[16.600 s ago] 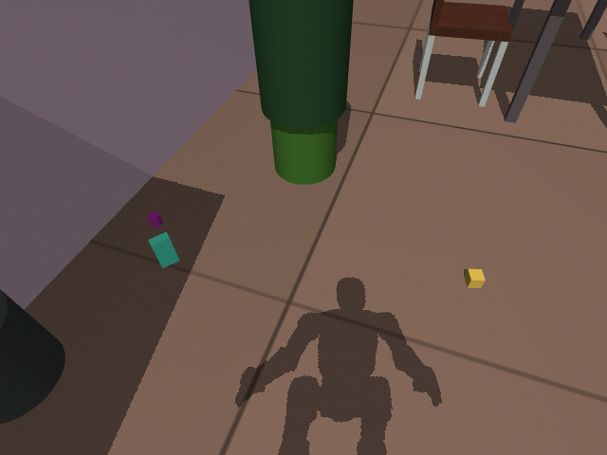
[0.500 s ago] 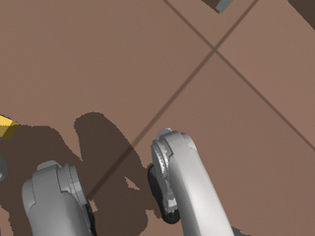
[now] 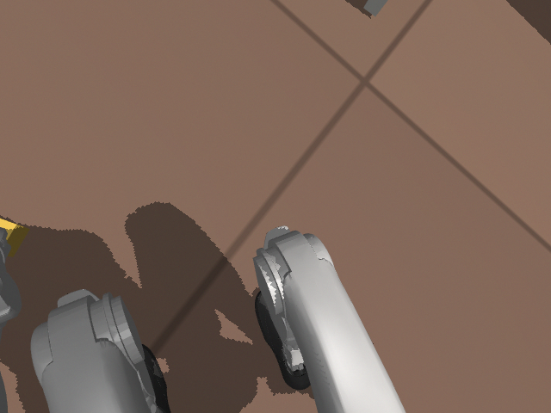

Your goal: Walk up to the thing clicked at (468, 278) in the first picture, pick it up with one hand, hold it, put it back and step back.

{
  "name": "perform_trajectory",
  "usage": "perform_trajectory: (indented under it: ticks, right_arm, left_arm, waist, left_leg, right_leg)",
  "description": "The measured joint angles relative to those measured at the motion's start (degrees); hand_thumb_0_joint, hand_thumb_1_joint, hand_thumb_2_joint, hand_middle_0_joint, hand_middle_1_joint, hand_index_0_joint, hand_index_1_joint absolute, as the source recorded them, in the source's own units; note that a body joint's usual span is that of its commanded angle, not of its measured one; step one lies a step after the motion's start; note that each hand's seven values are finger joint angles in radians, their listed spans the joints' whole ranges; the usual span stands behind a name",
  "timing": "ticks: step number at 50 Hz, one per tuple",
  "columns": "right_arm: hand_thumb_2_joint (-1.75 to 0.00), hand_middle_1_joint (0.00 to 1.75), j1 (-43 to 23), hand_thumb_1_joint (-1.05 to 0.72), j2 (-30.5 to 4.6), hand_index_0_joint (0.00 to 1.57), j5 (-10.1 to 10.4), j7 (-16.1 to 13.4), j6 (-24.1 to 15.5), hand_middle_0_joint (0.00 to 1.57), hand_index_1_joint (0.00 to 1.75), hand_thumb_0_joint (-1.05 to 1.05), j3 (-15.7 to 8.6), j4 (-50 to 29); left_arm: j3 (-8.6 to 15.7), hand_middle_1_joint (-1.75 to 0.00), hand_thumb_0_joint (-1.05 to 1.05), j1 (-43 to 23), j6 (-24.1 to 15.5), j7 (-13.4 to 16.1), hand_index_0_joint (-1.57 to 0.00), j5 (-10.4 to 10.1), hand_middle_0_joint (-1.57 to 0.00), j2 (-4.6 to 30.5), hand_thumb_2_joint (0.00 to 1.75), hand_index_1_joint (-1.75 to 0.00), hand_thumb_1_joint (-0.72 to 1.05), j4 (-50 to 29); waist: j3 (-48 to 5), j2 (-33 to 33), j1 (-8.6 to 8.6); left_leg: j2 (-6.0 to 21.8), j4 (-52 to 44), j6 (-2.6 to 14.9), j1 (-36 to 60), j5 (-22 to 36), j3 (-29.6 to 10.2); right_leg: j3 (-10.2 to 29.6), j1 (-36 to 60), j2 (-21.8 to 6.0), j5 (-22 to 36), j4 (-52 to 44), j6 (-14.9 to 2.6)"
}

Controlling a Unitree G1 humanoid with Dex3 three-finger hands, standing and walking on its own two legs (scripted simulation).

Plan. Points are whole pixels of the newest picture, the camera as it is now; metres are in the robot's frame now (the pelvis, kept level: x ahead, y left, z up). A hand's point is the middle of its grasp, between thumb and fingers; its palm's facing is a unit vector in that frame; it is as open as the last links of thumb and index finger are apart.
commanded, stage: close in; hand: left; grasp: from above
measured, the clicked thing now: out of the picture +0.44 +0.33 -0.31
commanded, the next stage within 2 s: rest palm in 0.34 s
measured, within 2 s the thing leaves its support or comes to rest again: neither
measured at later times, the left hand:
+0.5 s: hand out of the picture +0.44 +0.32 -0.23, palm faces -0.21 -0.37 -0.91, open 13.8 cm
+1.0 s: hand out of the picture +0.44 +0.32 -0.26, palm faces -0.21 -0.38 -0.90, open 13.7 cm
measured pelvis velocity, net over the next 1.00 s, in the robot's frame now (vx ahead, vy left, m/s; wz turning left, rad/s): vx -0.01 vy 0.01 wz -0.05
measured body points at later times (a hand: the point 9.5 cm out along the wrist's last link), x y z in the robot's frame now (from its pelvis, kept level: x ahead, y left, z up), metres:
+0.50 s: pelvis +0.00 +0.00 +0.00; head +0.28 +0.08 +0.34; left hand +0.45 +0.33 -0.18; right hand -0.01 -0.26 -0.06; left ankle +0.08 +0.14 -0.30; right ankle +0.11 -0.13 -0.30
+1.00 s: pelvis -0.01 +0.01 -0.01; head +0.29 +0.10 +0.32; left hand +0.45 +0.33 -0.20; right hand -0.02 -0.23 -0.05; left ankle +0.08 +0.14 -0.30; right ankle +0.11 -0.13 -0.30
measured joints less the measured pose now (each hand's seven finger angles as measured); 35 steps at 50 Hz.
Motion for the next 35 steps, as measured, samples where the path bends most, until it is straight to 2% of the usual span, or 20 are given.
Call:
perform_trajectory:
  ticks: [4,8,12,17,21,24,35]
  right_arm:
    - [-0.89,0.3,-1.2,-0.91,0.1,0.19,-0.2,-0.8,-1.2,0.19,0.3,0.0,0.2,1.1]
    - [-0.89,0.3,-2.7,-0.91,0.2,0.19,-0.5,-1.6,-2.4,0.19,0.3,0.0,0.5,1.3]
    - [-0.9,0.3,-3.7,-0.91,0.1,0.19,-0.9,-1.8,-3.4,0.19,0.3,0.0,1.3,0.4]
    - [-0.9,0.3,-4.4,-0.92,-0.3,0.19,-1.6,-1.0,-4.0,0.19,0.3,0.0,2.3,-0.9]
    - [-0.9,0.3,-4.1,-0.91,-1.0,0.19,-1.9,0.0,-4.0,0.19,0.3,0.0,3.1,-1.6]
    - [-0.9,0.3,-3.8,-0.91,-1.4,0.19,-1.9,0.6,-3.7,0.19,0.3,0.0,3.6,-1.9]
    - [-0.9,0.3,-3.1,-0.91,-1.4,0.19,-2.3,1.3,-3.8,0.19,0.3,0.0,6.5,-2.9]
  left_arm:
    - [-4.0,-0.95,0.0,-0.6,-2.0,-2.1,-0.14,0.2,-0.16,-0.3,0.97,-0.97,-0.52,1.5]
    - [-6.1,-0.96,0.0,-1.9,-4.3,-1.7,-0.14,1.8,-0.15,-0.5,0.98,-0.98,-0.53,3.2]
    - [-5.5,-0.98,0.0,-3.2,-5.4,1.0,-0.12,3.7,-0.14,-0.3,1.0,-1.0,-0.55,5.0]
    - [-1.8,-0.99,0.0,-4.1,-5.3,4.5,-0.12,4.8,-0.14,1.6,1.03,-1.02,-0.56,6.5]
    - [-1.3,-1.0,0.0,-4.4,-4.9,5.8,-0.13,4.1,-0.15,2.9,1.05,-1.03,-0.54,6.7]
    - [0.5,-1.0,0.0,-4.1,-4.8,6.5,-0.14,3.4,-0.16,4.3,1.05,-1.02,-0.53,6.4]
    - [-0.3,-0.93,0.0,-4.6,-4.6,6.4,-0.15,0.5,-0.18,8.4,1.0,-0.97,-0.5,7.8]
  waist:
    - [0.7,-0.7,0.87]
    - [1.6,-1.7,0.91]
    - [2.2,-2.8,0.12]
    - [3.6,-4.0,-1.6]
    - [4.9,-4.4,-2.33]
    - [5.9,-4.5,-2.72]
    - [8.6,-6.0,-3.88]
  left_leg:
    - [-0.5,0.6,0.02,-0.1,0.7,0.4]
    - [-0.9,1.3,-0.04,-0.1,0.8,0.2]
    - [-0.9,1.5,-0.24,0.1,0.5,-0.5]
    - [-0.8,1.6,-0.39,0.7,0.0,-1.4]
    - [-0.6,1.7,-0.38,0.9,-0.5,-1.9]
    - [-0.5,1.9,-0.34,1.0,-0.7,-2.3]
    - [-0.8,3.3,-0.12,0.8,-0.6,-3.2]
  right_leg:
    - [0.4,0.0,-0.4,0.1,1.0,0.0]
    - [0.3,0.3,-0.5,0.0,1.7,0.0]
    - [-0.3,0.6,-0.4,0.0,1.5,-0.16]
    - [-1.1,1.5,-0.3,-0.2,0.9,-0.09]
    - [-1.5,1.8,-0.1,-0.3,0.6,-0.01]
    - [-1.8,2.1,0.1,-0.4,0.5,0.16]
    - [-2.5,2.4,0.3,-0.1,1.1,0.59]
